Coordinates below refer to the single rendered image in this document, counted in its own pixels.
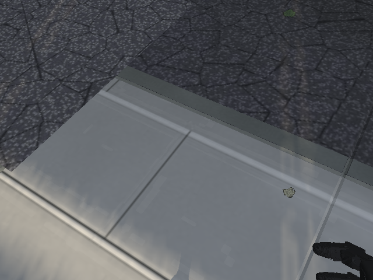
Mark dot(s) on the right robot hand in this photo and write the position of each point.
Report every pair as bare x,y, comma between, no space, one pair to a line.
350,255

